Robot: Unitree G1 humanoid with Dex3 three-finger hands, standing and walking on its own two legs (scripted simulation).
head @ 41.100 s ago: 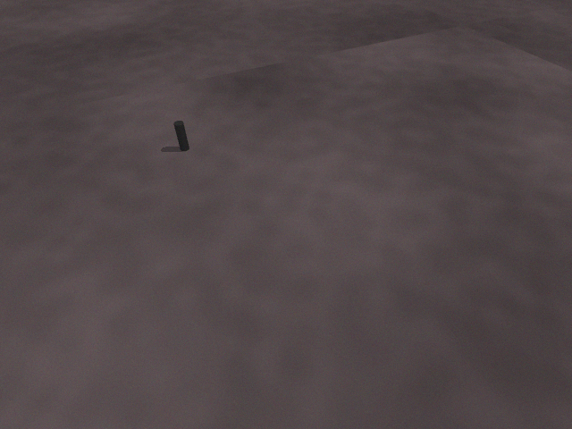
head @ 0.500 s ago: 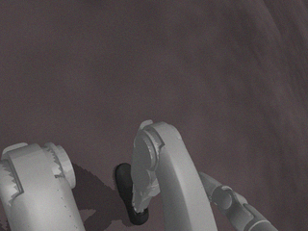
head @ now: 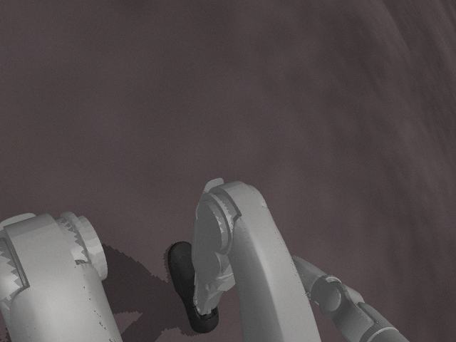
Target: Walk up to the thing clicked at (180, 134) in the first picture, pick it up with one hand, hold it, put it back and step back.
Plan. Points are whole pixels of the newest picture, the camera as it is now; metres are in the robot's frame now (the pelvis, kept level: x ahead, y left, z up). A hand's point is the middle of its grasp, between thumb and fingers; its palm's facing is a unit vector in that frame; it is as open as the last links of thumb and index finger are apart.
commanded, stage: withdraw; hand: left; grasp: from the side
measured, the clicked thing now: out of the picture +0.40 +0.35 -0.19
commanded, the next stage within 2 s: rise in 0.38 s
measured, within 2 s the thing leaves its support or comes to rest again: neither
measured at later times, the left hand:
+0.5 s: hand out of the picture +0.37 +0.42 -0.08, palm faces +0.55 -0.84 -0.04, open 17.4 cm
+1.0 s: hand out of the picture +0.25 +0.43 +0.05, palm faces +0.41 -0.73 -0.54, open 17.3 cm
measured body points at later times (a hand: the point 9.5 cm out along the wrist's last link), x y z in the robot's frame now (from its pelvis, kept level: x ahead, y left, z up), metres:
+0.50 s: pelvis +0.01 +0.00 +0.02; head +0.19 +0.18 +0.39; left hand +0.33 +0.46 -0.08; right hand +0.20 -0.23 -0.03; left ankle +0.08 +0.13 -0.25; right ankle +0.14 -0.13 -0.25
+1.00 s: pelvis +0.01 -0.02 +0.12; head +0.20 +0.07 +0.52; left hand +0.23 +0.47 +0.08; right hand +0.21 -0.24 -0.01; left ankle +0.08 +0.13 -0.25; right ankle +0.14 -0.14 -0.25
